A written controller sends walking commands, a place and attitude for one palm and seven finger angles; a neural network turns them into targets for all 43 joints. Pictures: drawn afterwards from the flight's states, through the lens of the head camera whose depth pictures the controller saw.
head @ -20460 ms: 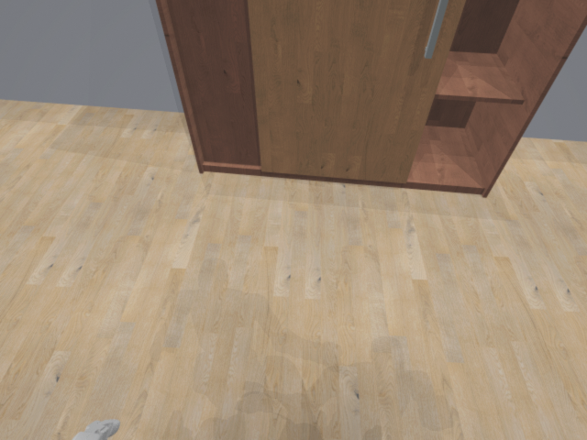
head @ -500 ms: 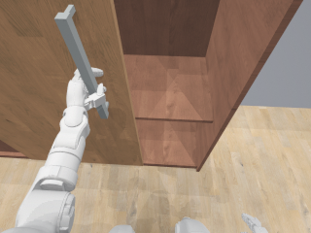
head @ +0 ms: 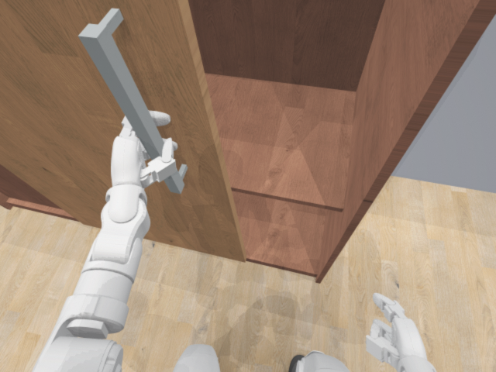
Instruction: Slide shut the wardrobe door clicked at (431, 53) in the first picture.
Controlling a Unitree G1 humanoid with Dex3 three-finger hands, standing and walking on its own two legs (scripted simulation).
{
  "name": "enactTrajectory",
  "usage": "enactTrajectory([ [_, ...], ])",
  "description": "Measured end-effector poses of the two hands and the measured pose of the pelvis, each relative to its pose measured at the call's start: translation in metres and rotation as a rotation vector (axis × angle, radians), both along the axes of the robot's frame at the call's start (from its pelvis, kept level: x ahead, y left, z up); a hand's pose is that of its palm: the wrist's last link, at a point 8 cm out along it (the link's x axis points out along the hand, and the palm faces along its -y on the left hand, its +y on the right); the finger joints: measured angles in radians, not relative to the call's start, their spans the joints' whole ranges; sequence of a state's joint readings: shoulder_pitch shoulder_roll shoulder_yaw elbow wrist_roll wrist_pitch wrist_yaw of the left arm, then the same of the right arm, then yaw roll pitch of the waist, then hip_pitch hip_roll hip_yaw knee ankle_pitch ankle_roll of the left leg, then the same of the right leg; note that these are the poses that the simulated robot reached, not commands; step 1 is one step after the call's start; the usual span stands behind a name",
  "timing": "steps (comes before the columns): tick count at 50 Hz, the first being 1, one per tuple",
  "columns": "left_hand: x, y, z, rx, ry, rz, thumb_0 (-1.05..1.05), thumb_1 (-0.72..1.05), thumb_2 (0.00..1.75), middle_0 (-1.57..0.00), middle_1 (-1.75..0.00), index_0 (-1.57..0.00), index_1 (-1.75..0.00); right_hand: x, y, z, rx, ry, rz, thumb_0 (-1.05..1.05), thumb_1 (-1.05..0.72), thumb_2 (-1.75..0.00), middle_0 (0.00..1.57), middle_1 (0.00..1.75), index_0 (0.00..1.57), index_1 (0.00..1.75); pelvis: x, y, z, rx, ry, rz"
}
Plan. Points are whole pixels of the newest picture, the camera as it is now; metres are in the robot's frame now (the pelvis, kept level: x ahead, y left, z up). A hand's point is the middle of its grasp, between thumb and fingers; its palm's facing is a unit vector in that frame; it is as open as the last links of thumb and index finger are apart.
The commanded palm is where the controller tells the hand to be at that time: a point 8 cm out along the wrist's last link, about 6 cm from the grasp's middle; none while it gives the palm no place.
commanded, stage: step sideways, sliding the door along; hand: left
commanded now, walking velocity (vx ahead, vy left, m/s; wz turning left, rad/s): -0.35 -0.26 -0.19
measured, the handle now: (153, 124) +0.44 +0.21 +0.10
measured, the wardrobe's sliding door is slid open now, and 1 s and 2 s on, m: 0.28 0.00 0.00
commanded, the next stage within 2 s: stop walking and hold the door there in 1.30 s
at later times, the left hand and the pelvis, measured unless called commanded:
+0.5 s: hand (257, 179) +0.37 +0.04 +0.08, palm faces +0.08 -0.99 -0.15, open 6.1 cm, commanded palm +0.34 +0.06 +0.08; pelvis +0.03 -0.07 +0.01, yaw -2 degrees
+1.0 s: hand (346, 195) +0.35 -0.09 +0.08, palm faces +0.09 -0.98 -0.17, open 6.1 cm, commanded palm +0.32 -0.08 +0.08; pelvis -0.04 -0.21 +0.00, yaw -10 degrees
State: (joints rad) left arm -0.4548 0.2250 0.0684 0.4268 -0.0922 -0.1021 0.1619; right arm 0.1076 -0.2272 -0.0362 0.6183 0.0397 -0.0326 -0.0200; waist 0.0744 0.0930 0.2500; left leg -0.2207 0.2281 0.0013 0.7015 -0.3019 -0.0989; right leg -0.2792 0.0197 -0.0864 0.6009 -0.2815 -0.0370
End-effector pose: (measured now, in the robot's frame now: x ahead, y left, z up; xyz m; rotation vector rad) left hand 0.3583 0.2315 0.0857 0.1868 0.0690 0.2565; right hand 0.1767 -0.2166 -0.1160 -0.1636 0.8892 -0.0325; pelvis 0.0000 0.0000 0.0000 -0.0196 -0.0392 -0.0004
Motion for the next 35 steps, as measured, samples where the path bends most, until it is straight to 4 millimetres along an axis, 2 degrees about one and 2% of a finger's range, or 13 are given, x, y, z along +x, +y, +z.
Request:
enactTrajectory([
  [4,-0.002,-0.021,0.000,-0.014,0.002,-0.002,0.03,0.69,0.85,-0.40,-1.34,-0.25,-1.40,0.020,-0.009,0.014,-0.012,-0.039,0.007,0.01,-0.90,-0.90,0.20,0.30,0.20,0.30,0.009,-0.010,0.010,0.035,0.046,0.004],
  [8,-0.004,-0.042,-0.001,-0.047,-0.019,-0.044,0.04,0.71,0.85,-0.39,-1.36,-0.27,-1.40,0.035,-0.018,0.021,-0.028,-0.070,0.022,0.01,-0.90,-0.90,0.20,0.30,0.20,0.30,0.017,-0.018,0.010,0.028,0.052,-0.001],
  [14,-0.007,-0.077,-0.003,-0.009,-0.064,-0.063,0.04,0.70,0.85,-0.43,-1.39,-0.27,-1.40,0.054,-0.028,0.011,0.022,-0.085,0.087,0.01,-0.90,-0.90,0.20,0.30,0.20,0.30,0.027,-0.049,0.000,0.018,0.017,0.006],
  [17,-0.010,-0.095,-0.002,0.000,-0.059,-0.073,0.03,0.70,0.84,-0.44,-1.39,-0.28,-1.40,0.057,-0.038,0.010,0.040,-0.072,0.059,0.01,-0.90,-0.90,0.20,0.30,0.20,0.30,0.029,-0.062,0.005,0.025,0.028,0.006],
  [21,-0.013,-0.120,-0.001,-0.033,-0.042,-0.105,0.04,0.72,0.82,-0.45,-1.40,-0.28,-1.40,0.052,-0.055,0.022,0.013,-0.092,0.016,0.01,-0.90,-0.90,0.20,0.30,0.20,0.30,0.028,-0.066,0.016,0.053,0.065,-0.025],
  [25,-0.014,-0.139,-0.002,-0.029,-0.061,-0.185,0.03,0.72,0.80,-0.45,-1.40,-0.29,-1.40,0.040,-0.077,0.027,-0.021,-0.099,-0.031,0.01,-0.90,-0.90,0.20,0.30,0.20,0.30,0.025,-0.074,0.010,0.040,0.059,-0.041],
  [29,-0.016,-0.159,-0.002,0.008,-0.063,-0.208,0.01,0.71,0.78,-0.45,-1.39,-0.30,-1.40,0.025,-0.097,0.021,-0.020,-0.077,-0.026,0.01,-0.90,-0.90,0.20,0.30,0.20,0.30,0.019,-0.096,0.006,0.027,0.032,-0.062],
  [32,-0.018,-0.176,-0.003,0.038,-0.075,-0.201,0.00,0.69,0.79,-0.45,-1.40,-0.29,-1.40,0.014,-0.113,0.010,0.016,-0.075,-0.043,0.01,-0.90,-0.90,0.20,0.30,0.20,0.30,0.014,-0.118,-0.004,0.017,0.009,-0.084],
  [35,-0.021,-0.194,-0.002,0.033,-0.060,-0.185,0.00,0.70,0.79,-0.45,-1.40,-0.28,-1.40,-0.002,-0.134,0.006,0.030,-0.055,-0.093,0.01,-0.90,-0.90,0.20,0.30,0.20,0.30,0.005,-0.135,-0.002,0.022,0.009,-0.094],
])
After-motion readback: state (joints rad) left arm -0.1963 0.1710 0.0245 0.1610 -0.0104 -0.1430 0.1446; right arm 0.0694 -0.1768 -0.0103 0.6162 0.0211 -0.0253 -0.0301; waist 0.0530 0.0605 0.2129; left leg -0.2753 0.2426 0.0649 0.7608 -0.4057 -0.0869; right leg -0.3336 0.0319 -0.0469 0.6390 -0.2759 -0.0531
